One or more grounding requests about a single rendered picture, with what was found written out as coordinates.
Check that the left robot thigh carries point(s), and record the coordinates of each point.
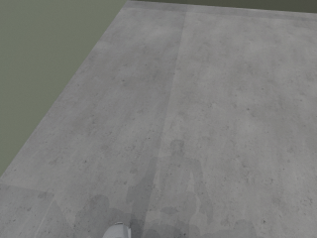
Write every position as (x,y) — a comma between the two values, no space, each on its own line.
(118,231)

